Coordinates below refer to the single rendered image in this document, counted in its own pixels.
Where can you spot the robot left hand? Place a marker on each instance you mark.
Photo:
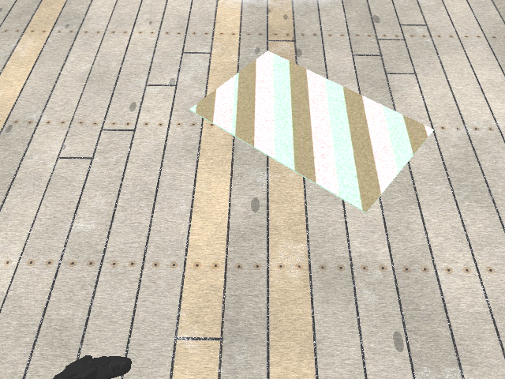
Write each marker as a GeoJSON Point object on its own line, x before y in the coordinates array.
{"type": "Point", "coordinates": [96, 368]}

